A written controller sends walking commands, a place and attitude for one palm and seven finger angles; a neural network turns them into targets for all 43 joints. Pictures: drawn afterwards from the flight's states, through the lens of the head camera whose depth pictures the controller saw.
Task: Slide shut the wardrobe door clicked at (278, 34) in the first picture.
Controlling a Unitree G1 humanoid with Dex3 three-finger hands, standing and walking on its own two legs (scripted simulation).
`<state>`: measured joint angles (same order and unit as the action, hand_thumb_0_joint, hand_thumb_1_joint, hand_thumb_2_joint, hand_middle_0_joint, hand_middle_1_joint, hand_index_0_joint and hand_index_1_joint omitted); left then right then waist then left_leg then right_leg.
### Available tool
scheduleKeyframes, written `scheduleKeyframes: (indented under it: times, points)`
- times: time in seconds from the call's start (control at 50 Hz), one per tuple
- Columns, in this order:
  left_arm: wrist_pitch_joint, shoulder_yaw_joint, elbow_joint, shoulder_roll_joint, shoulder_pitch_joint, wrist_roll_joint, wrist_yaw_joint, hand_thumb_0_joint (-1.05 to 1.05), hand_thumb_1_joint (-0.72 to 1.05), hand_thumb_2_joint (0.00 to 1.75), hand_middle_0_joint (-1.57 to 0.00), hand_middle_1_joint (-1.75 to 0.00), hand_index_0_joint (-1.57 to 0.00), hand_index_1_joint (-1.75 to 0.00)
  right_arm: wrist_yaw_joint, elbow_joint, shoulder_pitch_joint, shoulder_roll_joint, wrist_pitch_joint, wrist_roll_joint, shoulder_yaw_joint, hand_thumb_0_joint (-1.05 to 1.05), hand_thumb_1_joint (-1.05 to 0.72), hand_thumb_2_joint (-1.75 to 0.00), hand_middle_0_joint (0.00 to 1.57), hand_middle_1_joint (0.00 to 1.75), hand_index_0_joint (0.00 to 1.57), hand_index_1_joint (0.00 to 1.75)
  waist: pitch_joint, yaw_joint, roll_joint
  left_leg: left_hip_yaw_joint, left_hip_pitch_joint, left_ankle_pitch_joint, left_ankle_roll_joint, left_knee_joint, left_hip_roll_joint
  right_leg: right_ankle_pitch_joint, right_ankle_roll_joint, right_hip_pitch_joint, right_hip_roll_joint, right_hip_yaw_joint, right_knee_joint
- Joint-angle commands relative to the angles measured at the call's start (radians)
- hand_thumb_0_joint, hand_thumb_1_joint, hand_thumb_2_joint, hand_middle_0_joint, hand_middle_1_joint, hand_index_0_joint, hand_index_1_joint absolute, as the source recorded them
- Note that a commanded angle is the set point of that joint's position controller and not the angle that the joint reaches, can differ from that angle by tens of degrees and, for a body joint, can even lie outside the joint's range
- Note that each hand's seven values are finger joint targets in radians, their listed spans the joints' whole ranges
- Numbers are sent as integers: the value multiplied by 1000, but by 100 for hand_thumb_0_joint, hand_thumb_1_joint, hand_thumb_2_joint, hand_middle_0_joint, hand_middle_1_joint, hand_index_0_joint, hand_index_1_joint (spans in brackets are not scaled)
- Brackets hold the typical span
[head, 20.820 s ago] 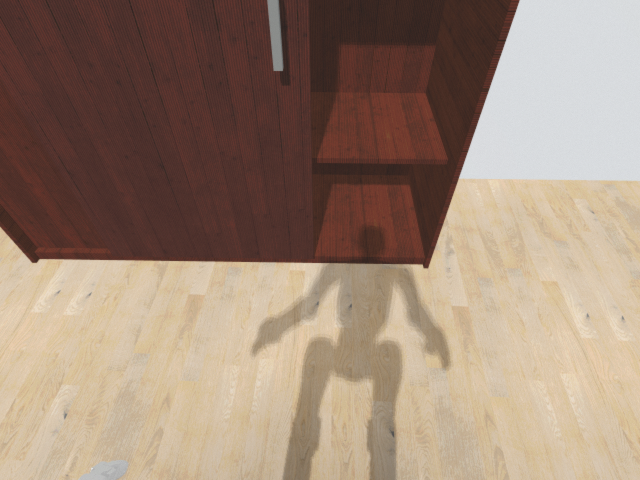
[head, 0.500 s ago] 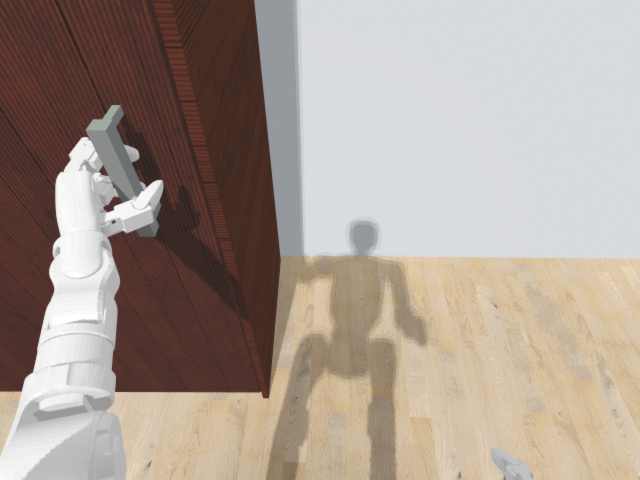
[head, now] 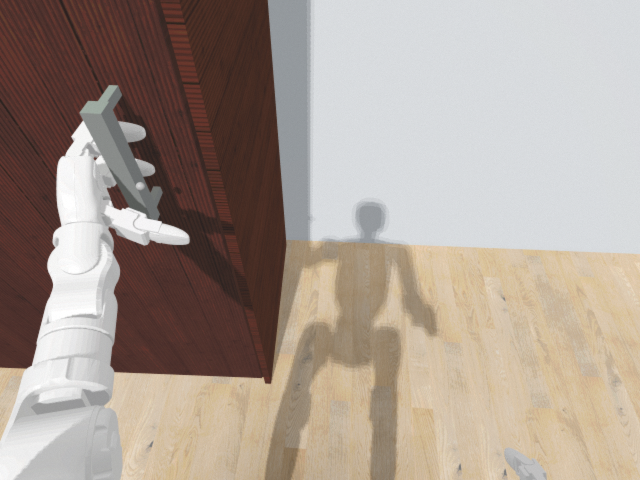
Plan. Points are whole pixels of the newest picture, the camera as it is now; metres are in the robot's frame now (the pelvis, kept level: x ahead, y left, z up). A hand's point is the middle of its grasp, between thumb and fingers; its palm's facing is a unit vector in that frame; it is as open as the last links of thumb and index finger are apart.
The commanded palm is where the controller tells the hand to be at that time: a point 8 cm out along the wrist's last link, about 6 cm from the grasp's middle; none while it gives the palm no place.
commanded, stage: slip the hand off the handle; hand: left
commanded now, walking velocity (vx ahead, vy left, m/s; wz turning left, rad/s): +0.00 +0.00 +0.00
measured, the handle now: (131, 160) +0.44 +0.27 +0.15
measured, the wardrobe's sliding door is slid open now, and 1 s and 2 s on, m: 0.00 0.01 0.01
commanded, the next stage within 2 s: draw the hand back to the body in 1.38 s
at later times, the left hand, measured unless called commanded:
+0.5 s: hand (118, 187) +0.40 +0.28 +0.14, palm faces +0.34 -0.92 -0.19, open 13.8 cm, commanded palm +0.37 +0.34 +0.15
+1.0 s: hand (59, 227) +0.34 +0.32 +0.14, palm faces +0.40 -0.90 -0.17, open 14.6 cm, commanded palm +0.29 +0.35 +0.15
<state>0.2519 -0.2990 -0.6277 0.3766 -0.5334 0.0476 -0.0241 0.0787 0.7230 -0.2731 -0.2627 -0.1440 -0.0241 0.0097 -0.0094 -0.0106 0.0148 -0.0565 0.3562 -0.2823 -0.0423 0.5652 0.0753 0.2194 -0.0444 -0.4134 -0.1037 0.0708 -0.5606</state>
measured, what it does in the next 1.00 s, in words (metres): stands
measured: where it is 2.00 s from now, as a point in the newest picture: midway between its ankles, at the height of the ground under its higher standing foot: outside the picture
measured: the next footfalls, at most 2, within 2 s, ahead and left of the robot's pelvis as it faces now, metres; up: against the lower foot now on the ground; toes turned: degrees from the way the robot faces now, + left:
none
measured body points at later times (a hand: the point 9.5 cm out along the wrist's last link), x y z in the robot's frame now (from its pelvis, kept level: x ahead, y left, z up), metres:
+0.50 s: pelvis +0.00 +0.00 +0.00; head +0.04 +0.00 +0.45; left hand +0.38 +0.32 +0.15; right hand +0.12 -0.26 -0.11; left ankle +0.00 +0.15 -0.73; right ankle +0.04 -0.15 -0.73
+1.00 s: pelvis +0.02 +0.00 +0.00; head +0.04 +0.00 +0.45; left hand +0.31 +0.37 +0.15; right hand +0.15 -0.25 -0.10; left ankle +0.00 +0.15 -0.73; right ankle +0.04 -0.15 -0.73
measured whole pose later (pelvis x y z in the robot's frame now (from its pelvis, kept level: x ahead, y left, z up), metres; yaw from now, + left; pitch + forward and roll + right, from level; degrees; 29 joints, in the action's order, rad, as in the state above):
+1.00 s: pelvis +0.02 +0.00 +0.00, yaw +0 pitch +4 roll +0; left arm 0.17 -0.48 -0.38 0.44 -0.22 0.14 0.13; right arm 0.09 0.66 -0.30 -0.26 -0.11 -0.02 0.00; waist -0.04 -0.03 -0.01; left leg -0.06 0.35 -0.34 -0.04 0.62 0.08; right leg 0.26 -0.05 -0.41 -0.10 0.06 -0.60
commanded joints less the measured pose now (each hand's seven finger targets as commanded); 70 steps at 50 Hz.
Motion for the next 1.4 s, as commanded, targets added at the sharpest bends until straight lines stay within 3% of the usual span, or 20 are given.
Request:
scheduleKeyframes:
  times: [0.0, 0.06, 0.12, 0.16, 0.2, 0.26, 0.3, 0.36, 0.54, 0.62, 0.66, 0.7, 0.76, 0.86, 0.92, 1.06, 1.14, 1.2, 1.26, 1.38]
  points:
    - [-10, -77, 219, 253, -376, 3, -44, 0, -55, 20, -25, -115, -25, -115, 9, -131, 5, -134, -30, -6, 40, 0, -90, -90, 20, 30, 20, 30, -300, 7, -14, -6, -55, 151, 50, -79, -65, -110, 40, 188, 69, -28, 67]
    - [-20, -107, 188, 286, -371, -6, -45, 0, -55, 20, -25, -115, -25, -115, 14, -130, 8, -132, -21, -6, 31, 0, -90, -90, 20, 30, 20, 30, -235, 6, -1, 0, -28, 119, 48, -88, -60, -74, 39, 171, 69, -24, 75]
    - [-17, -115, 218, 293, -371, -11, -42, 0, -55, 20, -25, -115, -25, -115, 14, -147, 18, -125, -17, -4, 27, 0, -90, -90, 20, 30, 20, 30, -266, -1, -21, 2, -42, 132, 48, -89, -61, -87, 42, 180, 72, -21, 63]
    - [-20, -171, 195, 345, -335, -5, -41, 0, -55, 20, -25, -115, -25, -115, 18, -146, 15, -128, -11, -3, 27, 0, -90, -90, 20, 30, 20, 30, -261, -13, 5, 0, -22, 125, 48, -87, -61, -81, 40, 198, 73, -25, 67]
    - [-19, -148, 207, 325, -364, -4, -30, 0, -55, 20, -25, -115, -25, -115, 19, -154, 24, -121, -10, -5, 21, 0, -90, -90, 20, 30, 20, 30, -248, -7, -20, 0, -18, 114, 46, -90, -63, -72, 39, 188, 71, -26, 67]
    - [-19, -222, 187, 400, -319, 5, -26, 0, -55, 20, -25, -115, -25, -115, 25, -154, 16, -127, -2, -2, 23, 0, -90, -90, 20, 30, 20, 30, -267, -24, 5, -5, -8, 124, 48, -83, -63, -84, 38, 212, 73, -28, 62]
    - [-16, -209, 204, 384, -330, 5, -17, 0, -55, 20, -25, -115, -25, -115, 23, -160, 17, -123, -1, -3, 22, 0, -90, -90, 20, 30, 20, 30, -276, -23, -20, -5, -9, 145, 46, -81, -65, -112, 40, 217, 72, -28, 54]
    - [-15, -241, 170, 423, -311, 11, -8, 0, -55, 20, -25, -115, -25, -115, 26, -157, 10, -131, 4, -3, 24, 0, -90, -90, 20, 30, 20, 30, -258, -16, 11, -9, 7, 126, 49, -75, -64, -96, 35, 208, 73, -29, 58]
    - [39, -263, 86, 506, -416, 14, 69, 0, -55, 20, -25, -115, -25, -115, 29, -140, -29, -156, 10, 1, 34, 0, -90, -90, 20, 30, 20, 30, -270, 18, -24, -3, 40, 65, 54, -48, -73, -40, 30, 158, 73, -42, 52]
    - [52, -293, 125, 491, -275, 49, 106, 0, -55, 20, -25, -115, -25, -115, 18, -168, -30, -154, 14, 1, 40, 0, -90, -90, 20, 30, 20, 30, -321, -25, -51, -8, 35, 107, 52, -43, -78, -93, 37, 196, 79, -38, 27]
    - [55, -265, 170, 460, -251, 52, 117, 0, -55, 20, -25, -115, -25, -115, 11, -178, -32, -155, 15, 2, 42, 0, -90, -90, 20, 30, 20, 30, -322, -12, -42, -7, 29, 108, 56, -38, -76, -93, 37, 186, 83, -34, 23]
    - [57, -273, 248, 459, -177, 54, 129, 0, -55, 20, -25, -115, -25, -115, 8, -194, -24, -158, 13, 2, 49, 0, -90, -90, 20, 30, 20, 30, -348, -32, -76, -11, 11, 136, 57, -37, -75, -123, 41, 198, 88, -33, 10]
    - [50, -235, 349, 392, -132, 83, 149, 0, -55, 20, -25, -115, -25, -115, 10, -208, -11, -152, 9, -1, 48, 0, -90, -90, 20, 30, 20, 30, -325, -21, -88, -6, -16, 151, 55, -38, -69, -128, 45, 179, 96, -24, 12]
    - [2, -285, 411, 415, -50, 114, 154, 0, -55, 20, -25, -115, -25, -115, 27, -204, 18, -153, -3, -3, 40, 0, -90, -90, 20, 30, 20, 30, -260, -30, -67, 4, -9, 113, 53, -52, -67, -79, 42, 162, 94, -17, 25]
    - [-16, -215, 502, 337, -18, 110, 155, 0, -55, 20, -25, -115, -25, -115, 29, -216, 42, -139, -20, -2, 35, 0, -90, -90, 20, 30, 20, 30, -263, -31, -114, 13, -42, 152, 48, -53, -68, -107, 48, 153, 96, -7, 12]
    - [-49, -256, 624, 318, 182, 138, 153, 0, -55, 20, -25, -115, -25, -115, 29, -220, 65, -129, -50, 6, 29, 0, -90, -90, 20, 30, 20, 30, -262, -56, -67, 16, -66, 230, 41, -41, -64, -190, 46, 197, 98, 9, -4]
    - [-86, -272, 703, 305, 268, 151, 162, 0, -55, 20, -25, -115, -25, -115, 29, -233, 91, -118, -59, 6, 21, 0, -90, -90, 20, 30, 20, 30, -251, -71, -89, 13, -74, 266, 38, -44, -68, -234, 47, 218, 95, 14, -5]
    - [-101, -230, 778, 259, 296, 156, 174, 0, -55, 20, -25, -115, -25, -115, 31, -238, 103, -109, -69, 5, 16, 0, -90, -90, 20, 30, 20, 30, -224, -61, -111, 11, -88, 274, 38, -39, -70, -244, 46, 207, 95, 17, -5]
    - [-110, -259, 795, 283, 327, 169, 183, 0, -55, 20, -25, -115, -25, -115, 39, -228, 96, -113, -74, 9, 16, 0, -90, -90, 20, 30, 20, 30, -202, -59, -83, 13, -88, 256, 39, -37, -69, -233, 44, 205, 97, 18, 4]
    - [-116, -249, 745, 299, 216, 171, 208, 0, -55, 20, -25, -115, -25, -115, 63, -207, 107, -116, -90, 5, 10, 0, -90, -90, 20, 30, 20, 30, -166, -36, -96, 21, -75, 178, 39, -38, -74, -149, 43, 167, 89, 9, 20]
